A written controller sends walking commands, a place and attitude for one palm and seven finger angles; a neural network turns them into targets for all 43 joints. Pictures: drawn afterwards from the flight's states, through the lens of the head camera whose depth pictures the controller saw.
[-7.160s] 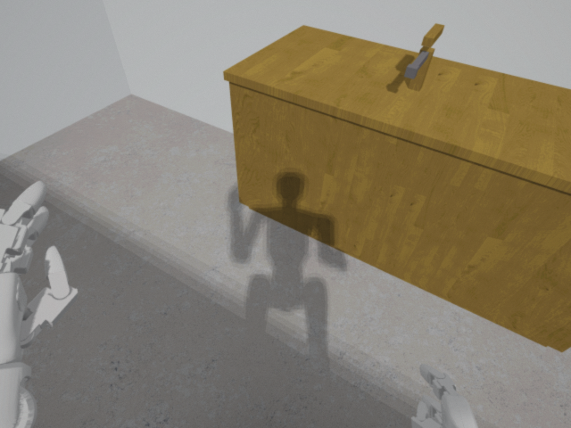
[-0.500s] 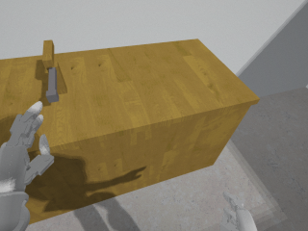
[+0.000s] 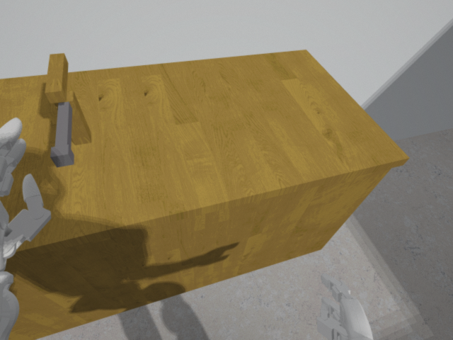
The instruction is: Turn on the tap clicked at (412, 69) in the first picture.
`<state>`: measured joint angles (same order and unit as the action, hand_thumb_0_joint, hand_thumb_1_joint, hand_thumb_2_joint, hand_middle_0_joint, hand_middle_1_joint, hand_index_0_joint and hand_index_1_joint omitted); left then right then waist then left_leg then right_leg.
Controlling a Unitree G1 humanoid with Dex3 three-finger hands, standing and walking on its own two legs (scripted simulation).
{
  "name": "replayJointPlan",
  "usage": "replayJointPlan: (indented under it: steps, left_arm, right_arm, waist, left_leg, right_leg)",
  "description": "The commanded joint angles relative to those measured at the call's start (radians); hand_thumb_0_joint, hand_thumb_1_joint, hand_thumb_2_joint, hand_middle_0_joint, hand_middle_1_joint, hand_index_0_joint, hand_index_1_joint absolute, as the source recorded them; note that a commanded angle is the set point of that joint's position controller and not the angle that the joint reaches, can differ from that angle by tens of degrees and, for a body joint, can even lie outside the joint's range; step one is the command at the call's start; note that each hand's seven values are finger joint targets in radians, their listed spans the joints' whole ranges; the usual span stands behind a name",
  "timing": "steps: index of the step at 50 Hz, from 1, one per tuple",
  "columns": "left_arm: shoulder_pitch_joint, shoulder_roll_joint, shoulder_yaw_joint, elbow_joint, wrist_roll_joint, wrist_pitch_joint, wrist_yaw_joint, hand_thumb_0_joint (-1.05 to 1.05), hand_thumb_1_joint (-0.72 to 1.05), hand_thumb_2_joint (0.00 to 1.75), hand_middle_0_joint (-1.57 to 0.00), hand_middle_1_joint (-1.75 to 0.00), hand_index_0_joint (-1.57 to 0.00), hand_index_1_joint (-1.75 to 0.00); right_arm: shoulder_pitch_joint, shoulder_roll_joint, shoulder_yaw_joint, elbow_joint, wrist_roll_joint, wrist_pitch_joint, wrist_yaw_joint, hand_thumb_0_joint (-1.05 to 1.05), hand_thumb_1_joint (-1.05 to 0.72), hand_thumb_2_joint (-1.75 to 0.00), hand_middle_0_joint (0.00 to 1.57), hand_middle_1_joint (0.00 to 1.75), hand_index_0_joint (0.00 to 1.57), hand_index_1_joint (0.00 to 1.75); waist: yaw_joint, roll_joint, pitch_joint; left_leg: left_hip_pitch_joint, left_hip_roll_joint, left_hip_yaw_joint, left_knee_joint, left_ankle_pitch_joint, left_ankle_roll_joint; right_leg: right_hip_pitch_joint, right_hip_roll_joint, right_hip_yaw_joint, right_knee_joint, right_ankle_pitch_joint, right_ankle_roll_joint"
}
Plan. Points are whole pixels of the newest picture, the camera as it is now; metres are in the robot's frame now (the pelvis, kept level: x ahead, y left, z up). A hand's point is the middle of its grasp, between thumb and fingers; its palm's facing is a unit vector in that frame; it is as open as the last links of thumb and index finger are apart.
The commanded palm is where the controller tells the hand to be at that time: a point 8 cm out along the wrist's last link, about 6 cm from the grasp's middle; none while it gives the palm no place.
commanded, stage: shuffle to correct the standing spot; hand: left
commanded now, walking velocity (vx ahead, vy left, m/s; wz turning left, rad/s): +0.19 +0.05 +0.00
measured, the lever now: (62, 156) +0.38 +0.34 +0.08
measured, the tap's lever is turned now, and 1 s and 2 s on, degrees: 0 0 0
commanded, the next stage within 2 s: come to a stop and stand still in 0.30 s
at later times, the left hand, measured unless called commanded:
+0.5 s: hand (43, 162) +0.27 +0.26 +0.20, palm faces +0.38 -0.86 -0.35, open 7.4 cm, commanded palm +0.20 +0.31 +0.19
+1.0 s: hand (31, 165) +0.27 +0.29 +0.19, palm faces +0.45 -0.80 -0.40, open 7.4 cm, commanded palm +0.22 +0.31 +0.19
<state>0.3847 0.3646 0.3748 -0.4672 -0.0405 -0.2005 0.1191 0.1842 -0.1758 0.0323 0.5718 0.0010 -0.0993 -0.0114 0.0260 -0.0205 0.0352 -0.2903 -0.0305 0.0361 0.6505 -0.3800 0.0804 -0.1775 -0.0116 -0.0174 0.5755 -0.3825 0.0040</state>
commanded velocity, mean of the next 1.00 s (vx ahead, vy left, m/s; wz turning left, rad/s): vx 0.02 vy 0.02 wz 0.00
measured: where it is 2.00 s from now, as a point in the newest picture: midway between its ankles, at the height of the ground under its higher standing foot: outside the picture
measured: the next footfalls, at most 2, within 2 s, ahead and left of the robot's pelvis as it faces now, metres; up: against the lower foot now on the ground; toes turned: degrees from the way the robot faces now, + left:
left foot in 0.28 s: +0.11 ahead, +0.10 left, +0.00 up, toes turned +1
right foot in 0.68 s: +0.17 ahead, -0.07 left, +0.00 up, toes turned -2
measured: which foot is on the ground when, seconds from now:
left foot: down 0.00-0.18, up 0.20-0.26, down 0.28-1.00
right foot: down 0.00-0.30, up 0.32-0.66, down 0.68-1.00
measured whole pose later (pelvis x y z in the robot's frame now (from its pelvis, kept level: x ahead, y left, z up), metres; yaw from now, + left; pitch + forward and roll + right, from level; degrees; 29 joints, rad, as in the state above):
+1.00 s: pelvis +0.06 +0.03 +0.01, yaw +0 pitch -2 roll -1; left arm 0.40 0.41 0.38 -0.50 0.01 -0.20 0.13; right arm 0.21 -0.21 0.01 0.55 -0.01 -0.11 -0.06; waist 0.04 -0.05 0.04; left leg -0.20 -0.05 0.04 0.50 -0.26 0.08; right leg -0.27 0.02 -0.06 0.44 -0.14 -0.01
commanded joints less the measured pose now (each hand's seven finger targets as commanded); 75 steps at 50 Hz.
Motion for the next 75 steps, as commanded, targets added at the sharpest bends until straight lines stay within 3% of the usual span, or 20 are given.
replayJointPlan:
  steps: [1, 5, 9, 13, 14, 16, 18, 22, 32, 36, 39, 42, 48, 49, 50, 52, 57, 61, 67, 75]
  left_arm:
    - [-0.064, 0.19, 0.114, -0.284, -0.007, -0.089, 0.02, 0.0, 0.9, 0.9, -0.2, -0.3, -0.2, -0.3]
    - [0.021, 0.195, 0.148, -0.191, -0.017, -0.085, 0.025, 0.0, 0.9, 0.9, -0.2, -0.3, -0.2, -0.3]
    - [0.0, 0.188, 0.146, -0.144, -0.012, -0.099, 0.042, 0.0, 0.9, 0.9, -0.2, -0.3, -0.2, -0.3]
    - [-0.108, 0.184, 0.115, -0.294, -0.012, -0.109, 0.032, 0.0, 0.9, 0.9, -0.2, -0.3, -0.2, -0.3]
    - [-0.12, 0.184, 0.113, -0.338, -0.012, -0.109, 0.029, 0.0, 0.9, 0.9, -0.2, -0.3, -0.2, -0.3]
    - [-0.191, 0.222, 0.117, -0.344, 0.006, -0.118, 0.034, 0.0, 0.9, 0.9, -0.2, -0.3, -0.2, -0.3]
    - [-0.21, 0.21, 0.109, -0.338, 0.002, -0.11, 0.025, 0.0, 0.9, 0.9, -0.2, -0.3, -0.2, -0.3]
    - [-0.007, 0.193, 0.142, -0.319, 0.002, -0.107, 0.008, 0.0, 0.9, 0.9, -0.2, -0.3, -0.2, -0.3]
    - [-0.029, 0.178, 0.127, -0.21, -0.013, -0.061, 0.001, 0.0, 0.9, 0.9, -0.2, -0.3, -0.2, -0.3]
    - [-0.123, 0.172, 0.085, -0.246, -0.006, -0.064, 0.024, 0.0, 0.9, 0.9, -0.2, -0.3, -0.2, -0.3]
    - [-0.093, 0.137, 0.051, -0.256, -0.007, -0.055, 0.044, 0.0, 0.9, 0.9, -0.2, -0.3, -0.2, -0.3]
    - [-0.014, 0.201, 0.131, -0.294, -0.004, -0.048, 0.065, 0.0, 0.9, 0.9, -0.2, -0.3, -0.2, -0.3]
    - [-0.034, 0.151, 0.101, -0.252, 0.004, -0.051, 0.053, 0.0, 0.9, 0.9, -0.2, -0.3, -0.2, -0.3]
    - [-1.162, 0.99, 0.632, -0.459, 0.201, -0.198, 0.035, 0.0, 0.9, 0.9, -0.2, -0.3, -0.2, -0.3]
    - [-0.582, 0.326, 0.235, 0.174, 0.04, -0.138, -0.027, 0.0, 0.9, 0.9, -0.2, -0.3, -0.2, -0.3]
    - [-0.234, 0.093, 0.049, 0.182, -0.013, -0.114, -0.045, 0.0, 0.9, 0.9, -0.2, -0.3, -0.2, -0.3]
    - [-0.037, 0.051, -0.053, -0.055, -0.028, -0.121, -0.041, 0.0, 0.9, 0.9, -0.2, -0.3, -0.2, -0.3]
    - [-0.092, 0.226, 0.137, -0.079, -0.011, -0.13, -0.017, 0.0, 0.9, 0.9, -0.2, -0.3, -0.2, -0.3]
    - [-0.289, 0.252, 0.155, -0.214, 0.004, -0.166, -0.026, 0.0, 0.9, 0.9, -0.2, -0.3, -0.2, -0.3]
    - [-0.054, 0.118, 0.047, -0.111, -0.009, -0.142, -0.033, 0.0, 0.9, 0.9, -0.2, -0.3, -0.2, -0.3]
  right_arm:
    - [-0.051, -0.148, -0.068, -0.159, 0.006, -0.045, -0.009, 0.0, -0.9, -0.9, 0.2, 0.3, 0.2, 0.3]
    - [-0.047, -0.14, -0.071, -0.156, 0.013, -0.018, -0.006, 0.0, -0.9, -0.9, 0.2, 0.3, 0.2, 0.3]
    - [-0.077, -0.127, -0.065, -0.152, 0.026, -0.002, -0.001, 0.0, -0.9, -0.9, 0.2, 0.3, 0.2, 0.3]
    - [-0.05, -0.128, -0.074, -0.129, 0.021, -0.011, -0.013, 0.0, -0.9, -0.9, 0.2, 0.3, 0.2, 0.3]
    - [-0.058, -0.16, -0.092, -0.142, 0.013, -0.02, -0.012, 0.0, -0.9, -0.9, 0.2, 0.3, 0.2, 0.3]
    - [-0.076, -0.141, -0.08, -0.149, -0.01, -0.038, -0.002, 0.0, -0.9, -0.9, 0.2, 0.3, 0.2, 0.3]
    - [-0.068, -0.144, -0.094, -0.127, -0.005, -0.057, -0.004, 0.0, -0.9, -0.9, 0.2, 0.3, 0.2, 0.3]
    - [-0.06, -0.144, -0.093, -0.122, 0.007, -0.067, -0.001, 0.0, -0.9, -0.9, 0.2, 0.3, 0.2, 0.3]
    - [-0.066, -0.129, -0.05, -0.142, 0.005, -0.048, -0.041, 0.0, -0.9, -0.9, 0.2, 0.3, 0.2, 0.3]
    - [-0.055, -0.139, -0.05, -0.145, 0.003, -0.069, -0.04, 0.0, -0.9, -0.9, 0.2, 0.3, 0.2, 0.3]
    - [-0.057, -0.135, -0.065, -0.135, 0.01, -0.063, -0.03, 0.0, -0.9, -0.9, 0.2, 0.3, 0.2, 0.3]
    - [-0.089, -0.132, -0.049, -0.116, -0.005, -0.036, -0.045, 0.0, -0.9, -0.9, 0.2, 0.3, 0.2, 0.3]
    - [-0.087, -0.13, -0.052, -0.158, -0.002, -0.03, -0.061, 0.0, -0.9, -0.9, 0.2, 0.3, 0.2, 0.3]
    - [0.103, -0.213, -0.031, -0.119, -0.056, -0.127, -0.046, 0.0, -0.9, -0.9, 0.2, 0.3, 0.2, 0.3]
    - [-0.018, -0.041, 0.011, -0.094, 0.008, -0.114, -0.031, 0.0, -0.9, -0.9, 0.2, 0.3, 0.2, 0.3]
    - [0.009, -0.127, -0.056, -0.135, 0.029, -0.126, -0.006, 0.0, -0.9, -0.9, 0.2, 0.3, 0.2, 0.3]
    - [-0.02, -0.147, -0.056, -0.163, 0.046, -0.12, 0.043, 0.0, -0.9, -0.9, 0.2, 0.3, 0.2, 0.3]
    - [-0.034, -0.153, -0.059, -0.174, 0.031, -0.11, 0.01, 0.0, -0.9, -0.9, 0.2, 0.3, 0.2, 0.3]
    - [-0.06, -0.132, -0.039, -0.171, 0.022, -0.13, -0.009, 0.0, -0.9, -0.9, 0.2, 0.3, 0.2, 0.3]
    - [-0.003, -0.155, -0.066, -0.126, 0.016, -0.138, 0.022, 0.0, -0.9, -0.9, 0.2, 0.3, 0.2, 0.3]
  waist:
    - [-0.016, 0.141, -0.21]
    - [-0.006, -0.02, -0.208]
    - [0.034, -0.168, -0.066]
    - [-0.069, 0.135, -0.114]
    - [-0.072, 0.395, -0.186]
    - [-0.056, 0.308, -0.172]
    - [-0.052, 0.138, -0.092]
    - [-0.014, 0.177, -0.097]
    - [-0.018, 0.111, -0.138]
    - [-0.023, 0.034, -0.17]
    - [-0.02, -0.126, -0.156]
    - [-0.011, 0.044, -0.105]
    - [-0.004, 0.143, -0.068]
    - [-0.016, 0.146, 0.122]
    - [-0.008, 0.151, -0.144]
    - [0.006, 0.21, -0.137]
    - [0.024, 0.073, -0.113]
    - [0.025, -0.197, -0.075]
    - [0.006, 0.231, -0.044]
    - [0.003, 0.045, -0.139]
  left_leg:
    - [0.146, 0.126, -0.117, -0.057, 0.608, -0.035]
    - [-0.042, 0.07, -0.029, 0.123, 0.518, -0.044]
    - [-0.465, 0.043, -0.001, 0.305, -0.145, -0.049]
    - [0.198, -0.004, 0.004, -0.187, 0.305, -0.011]
    - [0.442, 0.204, -0.332, -0.216, 0.571, 0.081]
    - [0.345, 0.339, -0.534, -0.304, 0.526, 0.153]
    - [0.232, 0.321, -0.453, -0.312, 0.457, 0.164]
    - [0.158, 0.224, -0.183, -0.312, 0.478, 0.1]
    - [0.059, 0.204, -0.091, -0.248, 0.57, -0.111]
    - [-0.083, 0.087, -0.092, -0.056, 0.363, -0.157]
    - [0.011, 0.035, -0.093, 0.011, -0.011, -0.109]
    - [0.109, 0.039, -0.074, -0.223, 0.064, -0.075]
    - [-0.135, 0.196, -0.232, -0.434, 0.083, -0.047]
    - [-0.312, 0.18, -0.08, -0.222, 0.234, 0.012]
    - [-0.073, 0.104, -0.131, -0.223, 0.27, -0.019]
    - [0.086, 0.088, -0.062, -0.236, 0.303, -0.088]
    - [-0.068, 0.133, -0.121, -0.364, 0.077, -0.053]
    - [-0.148, 0.136, -0.162, -0.391, -0.085, -0.048]
    - [-0.206, 0.148, -0.18, -0.441, -0.145, -0.032]
    - [0.05, 0.1, -0.108, -0.259, 0.439, -0.122]
  right_leg:
    - [0.013, -0.015, -0.002, 0.023, 0.378, -0.063]
    - [0.167, -0.104, 0.121, -0.019, 0.536, -0.117]
    - [0.383, -0.297, 0.318, -0.087, 0.705, -0.227]
    - [-0.077, -0.086, 0.001, 0.24, 0.493, -0.062]
    - [-0.347, 0.046, -0.069, 0.544, 0.139, 0.006]
    - [-0.416, 0.04, 0.064, 0.779, -0.162, -0.022]
    - [-0.448, -0.004, 0.066, 0.775, -0.103, -0.018]
    - [-0.397, -0.024, -0.009, 0.569, 0.05, -0.007]
    - [0.04, 0.035, -0.069, -0.111, 0.256, -0.012]
    - [0.235, -0.145, 0.142, -0.138, 0.754, -0.122]
    - [0.05, -0.31, 0.325, -0.261, 0.479, -0.207]
    - [-0.087, -0.185, 0.218, -0.287, 0.075, -0.107]
    - [0.136, -0.015, 0.039, -0.102, 0.232, -0.019]
    - [0.036, -0.028, 0.093, -0.134, 0.21, 0.074]
    - [-0.041, -0.102, 0.066, -0.16, 0.135, -0.056]
    - [0.03, -0.074, 0.136, -0.171, 0.344, -0.073]
    - [0.119, -0.041, 0.07, -0.11, 0.204, -0.025]
    - [0.118, -0.036, 0.071, -0.158, 0.073, -0.002]
    - [0.172, -0.023, 0.048, -0.064, 0.199, -0.014]
    - [0.117, -0.052, 0.061, -0.139, 0.462, -0.042]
